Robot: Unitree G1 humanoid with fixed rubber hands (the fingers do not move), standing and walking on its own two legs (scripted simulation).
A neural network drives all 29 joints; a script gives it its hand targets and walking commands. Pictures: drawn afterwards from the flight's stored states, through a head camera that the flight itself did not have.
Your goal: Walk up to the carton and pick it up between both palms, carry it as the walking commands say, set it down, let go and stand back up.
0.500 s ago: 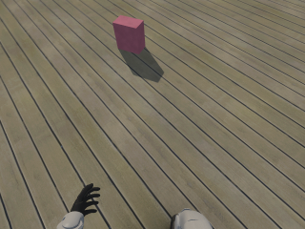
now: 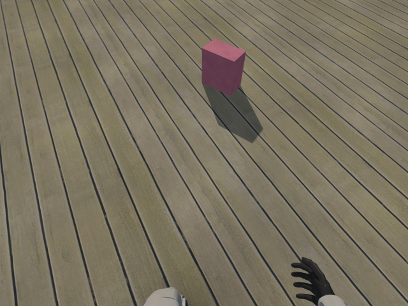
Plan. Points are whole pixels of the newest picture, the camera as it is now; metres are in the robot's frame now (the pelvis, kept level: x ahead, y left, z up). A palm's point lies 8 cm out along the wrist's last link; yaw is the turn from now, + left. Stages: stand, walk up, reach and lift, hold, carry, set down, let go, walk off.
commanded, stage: walk up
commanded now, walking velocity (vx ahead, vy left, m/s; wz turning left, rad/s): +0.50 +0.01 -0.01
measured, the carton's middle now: (222, 67) +1.61 +0.06 -0.62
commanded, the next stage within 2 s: none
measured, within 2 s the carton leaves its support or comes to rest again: neither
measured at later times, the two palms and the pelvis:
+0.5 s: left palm (153, 197) +0.35 +0.18 -0.11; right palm out of the picture +0.15 -0.27 -0.15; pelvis +0.22 -0.05 +0.00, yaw +0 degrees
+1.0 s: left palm (131, 186) +0.38 +0.26 -0.14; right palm (291, 140) +0.58 -0.18 -0.12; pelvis +0.45 +0.03 +0.01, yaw -1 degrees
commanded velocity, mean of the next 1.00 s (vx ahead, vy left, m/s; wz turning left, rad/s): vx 0.49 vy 0.09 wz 0.00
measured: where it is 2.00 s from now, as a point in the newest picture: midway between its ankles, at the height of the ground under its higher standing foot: (214, 162)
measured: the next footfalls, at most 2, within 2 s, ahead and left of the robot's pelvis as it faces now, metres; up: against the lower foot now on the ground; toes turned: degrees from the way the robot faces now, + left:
right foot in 0.40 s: +0.31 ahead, -0.14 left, +0.00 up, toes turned -11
left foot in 0.90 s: +0.53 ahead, +0.15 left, +0.00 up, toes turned +9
